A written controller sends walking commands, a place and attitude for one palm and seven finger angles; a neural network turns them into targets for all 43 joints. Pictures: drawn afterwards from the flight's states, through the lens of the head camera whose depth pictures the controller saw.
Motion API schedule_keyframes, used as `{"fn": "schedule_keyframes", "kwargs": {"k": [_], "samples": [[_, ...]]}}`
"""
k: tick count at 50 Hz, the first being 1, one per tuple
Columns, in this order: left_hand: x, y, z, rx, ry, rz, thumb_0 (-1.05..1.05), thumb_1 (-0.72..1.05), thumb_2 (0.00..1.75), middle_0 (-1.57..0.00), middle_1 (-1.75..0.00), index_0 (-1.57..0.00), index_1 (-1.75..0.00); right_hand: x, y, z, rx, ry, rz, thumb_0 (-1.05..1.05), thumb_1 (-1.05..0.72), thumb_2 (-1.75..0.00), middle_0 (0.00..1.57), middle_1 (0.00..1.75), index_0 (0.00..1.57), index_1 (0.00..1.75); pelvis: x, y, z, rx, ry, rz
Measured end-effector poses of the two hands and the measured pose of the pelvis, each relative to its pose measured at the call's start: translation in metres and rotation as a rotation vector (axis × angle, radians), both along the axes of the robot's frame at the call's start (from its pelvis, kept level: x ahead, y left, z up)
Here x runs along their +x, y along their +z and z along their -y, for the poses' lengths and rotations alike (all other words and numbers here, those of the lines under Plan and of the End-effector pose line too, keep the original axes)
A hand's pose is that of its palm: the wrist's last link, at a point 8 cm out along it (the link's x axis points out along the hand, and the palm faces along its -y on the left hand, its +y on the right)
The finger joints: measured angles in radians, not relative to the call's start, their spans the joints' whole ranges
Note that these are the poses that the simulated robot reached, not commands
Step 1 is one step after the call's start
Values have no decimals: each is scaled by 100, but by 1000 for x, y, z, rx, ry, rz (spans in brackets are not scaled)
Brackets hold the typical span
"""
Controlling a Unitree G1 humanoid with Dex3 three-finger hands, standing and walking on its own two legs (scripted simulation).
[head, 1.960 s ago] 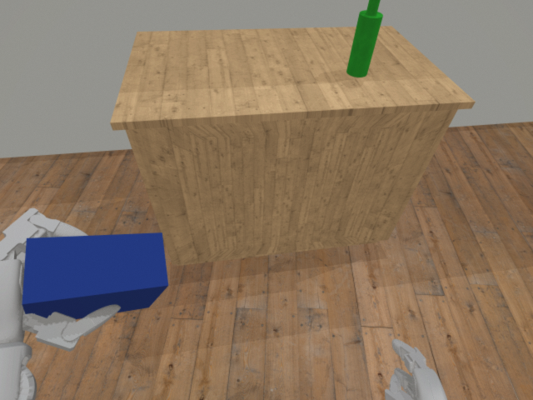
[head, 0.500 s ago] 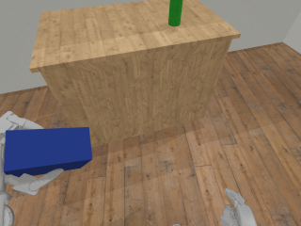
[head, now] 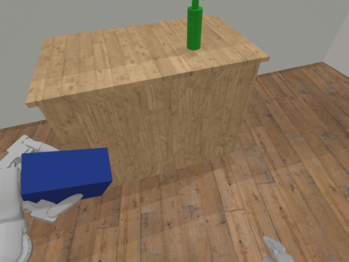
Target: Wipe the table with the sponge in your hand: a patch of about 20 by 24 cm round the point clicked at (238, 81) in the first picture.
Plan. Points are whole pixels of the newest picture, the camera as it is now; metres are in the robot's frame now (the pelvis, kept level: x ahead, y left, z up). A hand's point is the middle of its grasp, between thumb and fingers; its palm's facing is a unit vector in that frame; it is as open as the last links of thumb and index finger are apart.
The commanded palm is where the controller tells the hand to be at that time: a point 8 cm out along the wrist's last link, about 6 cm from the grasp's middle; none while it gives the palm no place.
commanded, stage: take the last steps up to it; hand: left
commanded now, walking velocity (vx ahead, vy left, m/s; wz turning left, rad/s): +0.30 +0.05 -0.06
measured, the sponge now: (81, 176) +0.24 +0.20 +0.14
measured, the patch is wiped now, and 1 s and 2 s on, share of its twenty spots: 0.00 0.00 0.00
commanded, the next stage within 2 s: come to a stop and stand still in 1.62 s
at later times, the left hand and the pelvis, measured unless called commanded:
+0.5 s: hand (103, 119) +0.37 +0.19 +0.16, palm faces +0.29 -0.83 -0.48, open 10.6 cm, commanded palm +0.31 +0.24 +0.19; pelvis +0.12 -0.02 -0.01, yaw -5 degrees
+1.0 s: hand (104, 87) +0.47 +0.21 +0.17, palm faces +0.38 -0.84 -0.37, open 10.6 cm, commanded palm +0.42 +0.25 +0.19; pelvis +0.24 -0.01 -0.01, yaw -4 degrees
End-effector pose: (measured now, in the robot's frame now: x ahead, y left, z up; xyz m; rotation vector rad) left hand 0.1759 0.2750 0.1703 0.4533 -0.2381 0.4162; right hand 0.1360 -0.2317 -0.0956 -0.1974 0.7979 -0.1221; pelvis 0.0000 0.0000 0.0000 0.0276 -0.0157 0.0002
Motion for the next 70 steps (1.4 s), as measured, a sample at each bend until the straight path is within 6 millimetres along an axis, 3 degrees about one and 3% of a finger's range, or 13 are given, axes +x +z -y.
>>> {"fn": "schedule_keyframes", "kwargs": {"k": [8, 15, 21, 28, 35, 40, 46, 52, 55, 59, 64, 67, 70], "samples": [[49, 16, 6, 70, -152, 9, -1, -52, 99, -67, -136, -68, -135, 28, 31, 11, -70, -51, 21, 1, -90, -90, 20, 30, 20, 30, 29, 10, -8, -3, -41, -29], [88, 24, -1, 99, -158, 43, -1, -52, 99, -67, -136, -68, -135, 57, 31, 1, -24, -135, 87, 1, -90, -90, 20, 30, 20, 30, 68, 6, -12, -12, -103, -16], [129, 17, 21, 69, -147, -7, -1, -52, 99, -67, -136, -68, -135, 74, 12, -4, 48, -123, 32, 1, -90, -90, 20, 30, 20, 30, 101, 7, 3, -24, -113, -14], [173, 10, 64, 117, -188, -11, -1, -52, 99, -67, -136, -68, -135, 104, -26, 27, 67, -102, -72, 1, -90, -90, 20, 30, 21, 30, 130, -10, 33, -21, -79, 11], [193, 25, 71, 188, -208, -68, -1, -52, 99, -67, -136, -68, -135, 141, -1, 65, 10, -136, -77, 1, -90, -90, 20, 30, 20, 30, 161, 8, 43, 7, -82, -16], [206, 34, 61, 190, -177, -47, -1, -52, 99, -67, -136, -68, -135, 172, 17, 75, -42, -118, -46, 1, -90, -90, 20, 30, 20, 30, 185, 14, 41, 20, -69, -17], [229, 26, 37, 105, -123, 34, -1, -52, 99, -67, -136, -68, -135, 216, 28, 61, -87, -101, 16, 1, -90, -90, 20, 30, 20, 30, 222, 7, 25, 11, -67, 4], [271, 12, 17, 41, -113, 114, -1, -52, 99, -67, -136, -68, -135, 258, 28, 24, -45, -92, 105, 1, -90, -90, 20, 30, 20, 30, 246, -5, 13, 9, -66, 26], [285, 17, 17, 46, -117, 94, -1, -52, 99, -67, -136, -68, -135, 270, 29, 2, 11, -60, 112, 1, -90, -90, 20, 30, 20, 30, 253, 1, 14, -9, -56, 15], [287, 32, 28, 83, -141, 80, -1, -52, 99, -67, -136, -68, -135, 278, 23, -12, 73, -32, 92, 1, -90, -90, 20, 30, 20, 30, 266, 6, 17, -24, -59, -5], [291, 39, 42, 157, -110, 42, -1, -52, 99, -67, -136, -68, -135, 287, 2, -5, 108, -15, 27, 1, -90, -90, 20, 31, 21, 30, 287, 3, 32, -21, -48, -15], [301, 30, 45, 151, -59, 13, -1, -52, 100, -67, -136, -68, -135, 294, -15, 13, 95, -15, -22, 1, -90, -90, 20, 31, 21, 30, 298, -3, 40, -25, -35, -8], [317, 16, 46, 83, -28, -27, -1, -52, 100, -67, -136, -68, -135, 302, -15, 34, 57, -21, -69, 1, -90, -90, 20, 30, 21, 30, 308, 2, 43, -2, -31, -6]]}}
